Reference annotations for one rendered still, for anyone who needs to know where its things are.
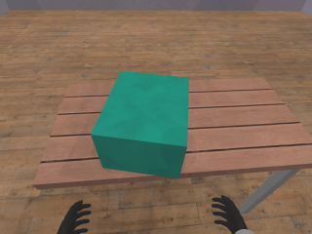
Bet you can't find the robot right hand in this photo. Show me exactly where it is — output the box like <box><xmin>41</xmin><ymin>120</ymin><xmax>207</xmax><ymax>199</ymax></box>
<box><xmin>212</xmin><ymin>195</ymin><xmax>248</xmax><ymax>234</ymax></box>

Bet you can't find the robot left hand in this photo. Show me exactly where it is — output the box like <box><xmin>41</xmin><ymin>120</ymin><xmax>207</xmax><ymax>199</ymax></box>
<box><xmin>57</xmin><ymin>200</ymin><xmax>91</xmax><ymax>234</ymax></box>

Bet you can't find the carton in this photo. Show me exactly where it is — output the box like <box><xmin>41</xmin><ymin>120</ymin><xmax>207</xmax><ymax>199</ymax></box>
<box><xmin>91</xmin><ymin>71</ymin><xmax>189</xmax><ymax>178</ymax></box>

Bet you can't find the table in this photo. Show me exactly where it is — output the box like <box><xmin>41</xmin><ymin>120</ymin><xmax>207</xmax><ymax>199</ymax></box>
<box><xmin>32</xmin><ymin>77</ymin><xmax>312</xmax><ymax>215</ymax></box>

